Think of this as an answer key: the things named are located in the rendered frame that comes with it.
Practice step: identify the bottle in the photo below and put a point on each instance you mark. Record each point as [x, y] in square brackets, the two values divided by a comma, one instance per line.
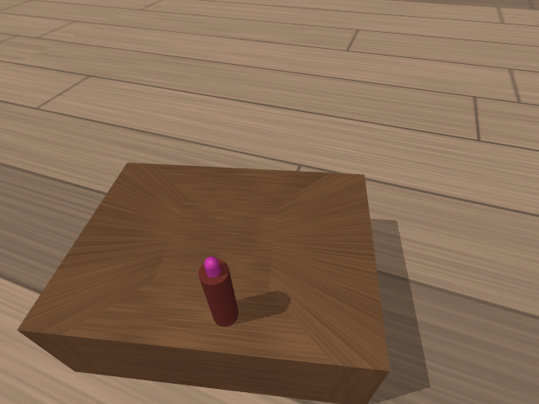
[216, 282]

